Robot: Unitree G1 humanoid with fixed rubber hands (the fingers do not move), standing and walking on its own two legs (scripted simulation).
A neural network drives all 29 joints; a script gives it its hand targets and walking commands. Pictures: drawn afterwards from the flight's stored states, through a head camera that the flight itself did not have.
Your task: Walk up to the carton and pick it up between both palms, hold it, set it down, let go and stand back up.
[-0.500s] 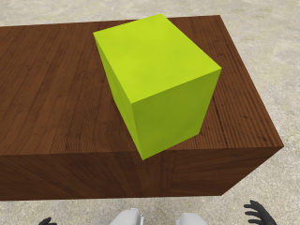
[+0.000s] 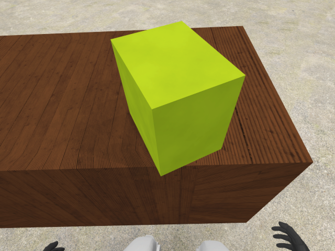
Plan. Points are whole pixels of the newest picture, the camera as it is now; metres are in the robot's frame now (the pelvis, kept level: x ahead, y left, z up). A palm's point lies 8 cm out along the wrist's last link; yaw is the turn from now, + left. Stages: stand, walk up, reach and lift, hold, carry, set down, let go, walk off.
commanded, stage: walk up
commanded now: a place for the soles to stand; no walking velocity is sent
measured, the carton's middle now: (171, 99) +0.47 +0.00 +0.09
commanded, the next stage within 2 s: reach and lift in 0.48 s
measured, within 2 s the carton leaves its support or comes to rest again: neither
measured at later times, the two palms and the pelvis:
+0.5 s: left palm out of the picture +0.08 +0.31 -0.09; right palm out of the picture +0.11 -0.30 -0.11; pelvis +0.00 +0.00 +0.00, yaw +0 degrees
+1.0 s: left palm (73, 225) +0.18 +0.23 -0.03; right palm (311, 234) +0.16 -0.32 -0.07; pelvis +0.01 -0.04 +0.02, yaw -1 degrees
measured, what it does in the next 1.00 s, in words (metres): stands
